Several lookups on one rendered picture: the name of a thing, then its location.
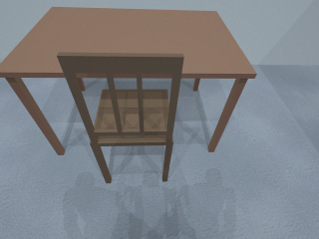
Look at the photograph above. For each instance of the table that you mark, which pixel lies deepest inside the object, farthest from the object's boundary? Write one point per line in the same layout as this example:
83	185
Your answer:
209	51

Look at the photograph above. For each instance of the chair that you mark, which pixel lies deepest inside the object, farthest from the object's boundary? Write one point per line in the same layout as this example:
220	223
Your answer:
126	117

